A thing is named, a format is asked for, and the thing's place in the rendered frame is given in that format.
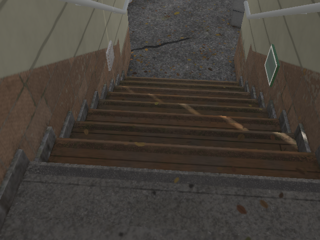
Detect stairs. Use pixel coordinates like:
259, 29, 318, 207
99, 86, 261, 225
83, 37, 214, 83
47, 76, 320, 180

